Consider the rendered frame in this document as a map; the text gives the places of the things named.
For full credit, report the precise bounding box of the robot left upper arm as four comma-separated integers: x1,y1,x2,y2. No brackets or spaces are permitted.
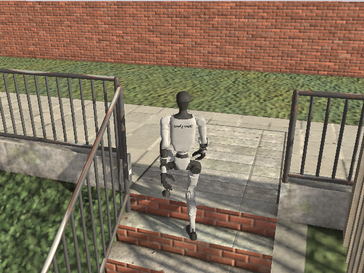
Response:
160,115,171,148

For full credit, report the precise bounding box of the robot left hand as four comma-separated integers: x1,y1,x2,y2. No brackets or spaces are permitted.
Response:
160,173,175,190

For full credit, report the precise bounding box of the robot right hand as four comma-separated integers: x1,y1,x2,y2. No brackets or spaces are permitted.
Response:
192,149,205,160

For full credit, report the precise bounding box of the right robot thigh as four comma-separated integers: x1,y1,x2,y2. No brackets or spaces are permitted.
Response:
185,160,201,202

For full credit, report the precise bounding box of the robot left forearm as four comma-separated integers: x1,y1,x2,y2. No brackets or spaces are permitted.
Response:
160,141,168,173

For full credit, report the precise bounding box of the right robot shin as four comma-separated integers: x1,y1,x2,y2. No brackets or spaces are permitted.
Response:
187,192,197,233

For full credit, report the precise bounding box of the robot right upper arm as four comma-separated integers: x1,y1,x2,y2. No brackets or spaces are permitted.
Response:
195,115,207,144

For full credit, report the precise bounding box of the robot right forearm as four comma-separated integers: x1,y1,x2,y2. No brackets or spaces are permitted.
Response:
200,137,208,154

